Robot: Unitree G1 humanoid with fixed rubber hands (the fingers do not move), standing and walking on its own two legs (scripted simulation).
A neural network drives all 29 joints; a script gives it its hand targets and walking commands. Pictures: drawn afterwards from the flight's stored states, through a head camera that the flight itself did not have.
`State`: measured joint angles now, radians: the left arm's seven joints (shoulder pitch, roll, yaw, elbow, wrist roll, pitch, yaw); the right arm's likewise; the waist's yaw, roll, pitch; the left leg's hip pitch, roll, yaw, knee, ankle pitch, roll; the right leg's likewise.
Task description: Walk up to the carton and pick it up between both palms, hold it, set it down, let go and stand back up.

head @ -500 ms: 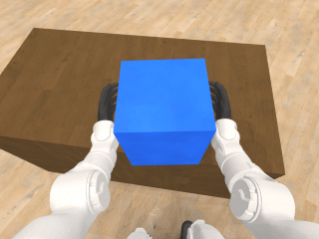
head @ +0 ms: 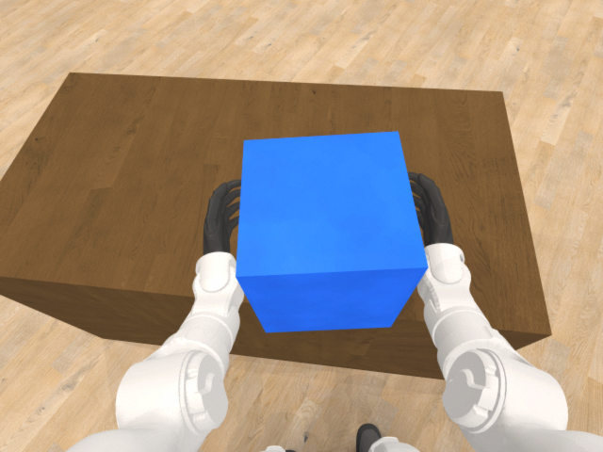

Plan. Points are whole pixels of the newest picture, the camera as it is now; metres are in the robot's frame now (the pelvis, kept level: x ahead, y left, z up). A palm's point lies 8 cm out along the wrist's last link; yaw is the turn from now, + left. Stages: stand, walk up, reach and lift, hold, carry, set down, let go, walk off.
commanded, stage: reach and lift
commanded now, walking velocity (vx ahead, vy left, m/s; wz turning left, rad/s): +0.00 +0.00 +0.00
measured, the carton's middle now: (324, 243) +0.40 +0.00 -0.04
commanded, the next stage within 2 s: none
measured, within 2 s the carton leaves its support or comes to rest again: leaves its support in 1.50 s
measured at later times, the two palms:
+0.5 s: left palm (219, 242) +0.39 +0.15 +0.00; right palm (434, 230) +0.39 -0.15 +0.00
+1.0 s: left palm (219, 243) +0.39 +0.15 +0.00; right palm (434, 231) +0.39 -0.15 +0.00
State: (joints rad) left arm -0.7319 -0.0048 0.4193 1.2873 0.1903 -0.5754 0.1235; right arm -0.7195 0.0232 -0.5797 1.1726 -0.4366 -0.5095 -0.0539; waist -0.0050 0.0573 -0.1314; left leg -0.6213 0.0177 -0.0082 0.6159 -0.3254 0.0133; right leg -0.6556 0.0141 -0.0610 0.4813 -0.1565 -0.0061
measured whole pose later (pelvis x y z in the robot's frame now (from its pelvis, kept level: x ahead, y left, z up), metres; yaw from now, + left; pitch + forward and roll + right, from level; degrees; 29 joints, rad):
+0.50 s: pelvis +0.01 -0.02 +0.00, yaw +2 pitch +19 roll -2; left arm -0.71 0.01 0.44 1.29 0.21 -0.60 0.09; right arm -0.67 0.06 -0.54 1.14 -0.41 -0.52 -0.09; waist -0.02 0.05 -0.13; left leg -0.58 0.02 -0.04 0.56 -0.30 -0.01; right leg -0.62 0.01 -0.10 0.46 -0.17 -0.03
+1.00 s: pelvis +0.00 -0.02 +0.00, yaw +2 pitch +20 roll -2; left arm -0.73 0.02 0.43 1.31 0.19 -0.60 0.09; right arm -0.69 0.04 -0.50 1.16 -0.39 -0.53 -0.11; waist -0.01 0.04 -0.15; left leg -0.62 0.03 -0.03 0.58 -0.30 -0.01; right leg -0.65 0.02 -0.09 0.46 -0.16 -0.03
